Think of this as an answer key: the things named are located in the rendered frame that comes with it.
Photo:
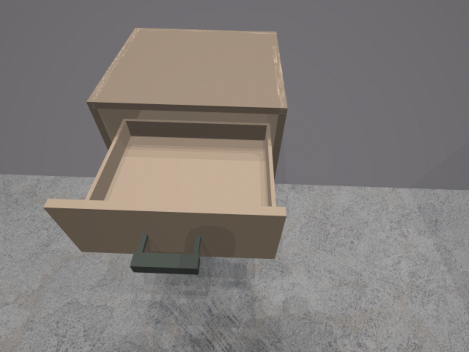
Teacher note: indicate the handle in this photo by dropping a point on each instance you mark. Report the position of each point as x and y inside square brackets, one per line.
[161, 263]

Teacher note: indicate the cabinet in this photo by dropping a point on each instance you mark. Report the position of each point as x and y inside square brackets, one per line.
[193, 75]

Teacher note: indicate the drawer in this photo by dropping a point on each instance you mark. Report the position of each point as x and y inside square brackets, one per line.
[174, 180]

